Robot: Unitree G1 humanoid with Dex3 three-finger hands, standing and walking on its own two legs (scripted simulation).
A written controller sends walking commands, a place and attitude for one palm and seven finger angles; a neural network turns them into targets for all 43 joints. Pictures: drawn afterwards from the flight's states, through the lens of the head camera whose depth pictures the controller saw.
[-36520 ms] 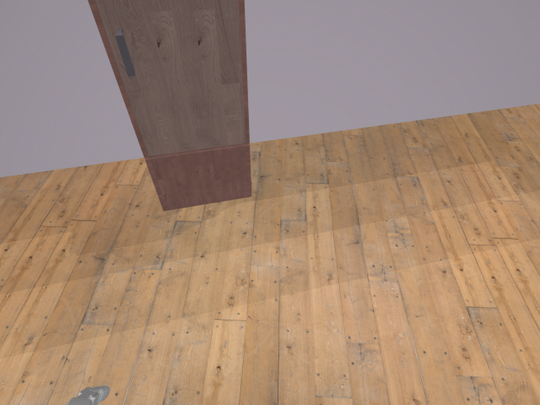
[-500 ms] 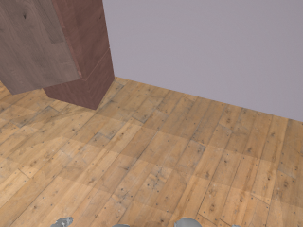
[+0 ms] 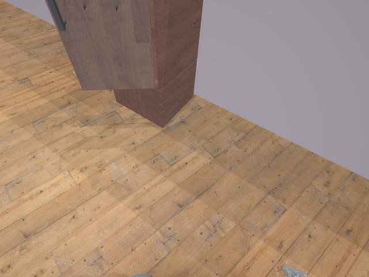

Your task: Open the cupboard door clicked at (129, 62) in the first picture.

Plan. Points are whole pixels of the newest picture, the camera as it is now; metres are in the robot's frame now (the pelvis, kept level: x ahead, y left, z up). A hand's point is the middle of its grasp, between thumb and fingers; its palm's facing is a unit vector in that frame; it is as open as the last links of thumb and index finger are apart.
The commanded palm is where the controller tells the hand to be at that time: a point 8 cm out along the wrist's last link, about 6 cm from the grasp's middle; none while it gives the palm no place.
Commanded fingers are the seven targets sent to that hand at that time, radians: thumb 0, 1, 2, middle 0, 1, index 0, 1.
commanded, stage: turn to face it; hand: left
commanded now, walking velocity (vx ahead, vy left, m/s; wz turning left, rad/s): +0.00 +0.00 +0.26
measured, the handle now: (57, 11) +0.98 +0.56 +0.04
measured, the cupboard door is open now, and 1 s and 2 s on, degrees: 40 40 40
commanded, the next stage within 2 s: take the last steps up to it in 0.10 s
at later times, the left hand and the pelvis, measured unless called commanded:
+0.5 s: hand out of the picture +0.02 +0.18 -0.14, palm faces +0.22 -0.95 -0.20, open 7.4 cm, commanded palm none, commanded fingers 0.00 0.90 0.90 -0.20 -0.30 -0.20 -0.30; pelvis +0.04 +0.00 +0.02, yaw +10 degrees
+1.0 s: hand (68, 224) +0.24 +0.31 -0.14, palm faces +0.20 -0.95 -0.23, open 7.4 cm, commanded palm none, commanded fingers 0.00 0.90 0.90 -0.20 -0.30 -0.20 -0.30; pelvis +0.18 +0.10 +0.01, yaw +11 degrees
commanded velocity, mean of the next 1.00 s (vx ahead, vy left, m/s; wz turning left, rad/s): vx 0.25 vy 0.10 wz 0.13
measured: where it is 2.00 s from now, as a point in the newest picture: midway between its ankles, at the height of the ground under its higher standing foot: (139, 216)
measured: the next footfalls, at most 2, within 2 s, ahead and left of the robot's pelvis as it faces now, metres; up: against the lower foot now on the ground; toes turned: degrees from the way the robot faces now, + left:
right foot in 0.26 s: +0.05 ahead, -0.14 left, +0.00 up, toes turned +1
left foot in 0.64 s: +0.14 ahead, +0.19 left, +0.00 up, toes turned +18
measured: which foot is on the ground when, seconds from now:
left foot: down 0.00-0.26, up 0.28-0.62, down 0.64-1.00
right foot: up 0.00-0.24, down 0.26-0.64, up 0.66-1.00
